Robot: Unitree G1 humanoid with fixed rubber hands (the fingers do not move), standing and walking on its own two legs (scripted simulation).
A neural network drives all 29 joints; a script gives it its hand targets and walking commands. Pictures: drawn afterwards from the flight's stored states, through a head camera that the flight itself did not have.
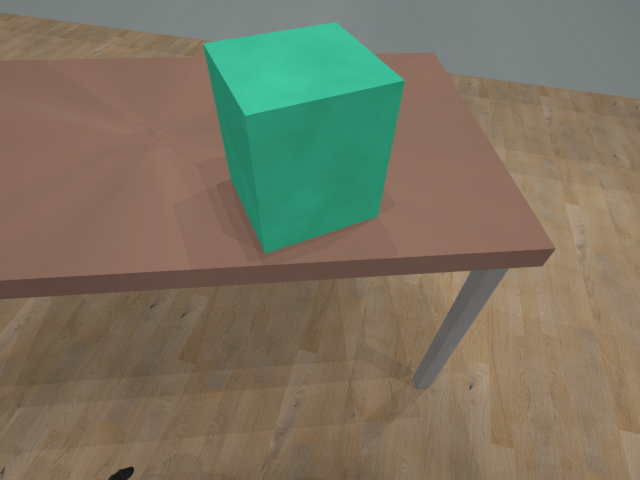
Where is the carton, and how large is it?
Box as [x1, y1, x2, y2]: [203, 22, 404, 253]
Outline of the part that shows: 335,22 203,43 230,177 265,253 377,216 404,80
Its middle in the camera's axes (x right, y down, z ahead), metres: -0.03 -0.15 +0.61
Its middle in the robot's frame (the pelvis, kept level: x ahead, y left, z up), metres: +0.59 +0.03 +0.11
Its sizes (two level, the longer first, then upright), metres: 0.210 0.200 0.250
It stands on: a table, 0.74 m high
